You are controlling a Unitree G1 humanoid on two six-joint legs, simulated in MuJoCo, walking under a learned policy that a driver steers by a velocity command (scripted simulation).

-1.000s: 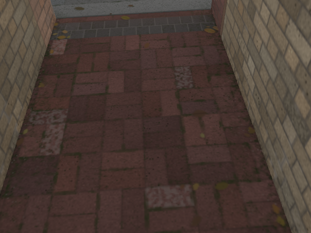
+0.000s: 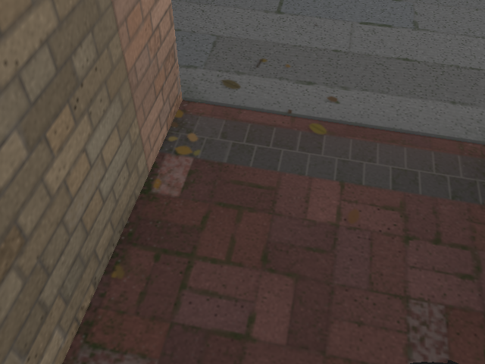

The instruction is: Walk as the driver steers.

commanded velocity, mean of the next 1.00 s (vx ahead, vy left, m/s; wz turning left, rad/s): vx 0.60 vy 0.00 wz -0.55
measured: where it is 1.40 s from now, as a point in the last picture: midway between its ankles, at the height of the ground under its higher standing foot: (302, 284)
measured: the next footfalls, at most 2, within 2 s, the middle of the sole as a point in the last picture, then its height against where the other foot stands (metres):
left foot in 0.26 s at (214, 358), level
right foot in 0.68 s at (344, 293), level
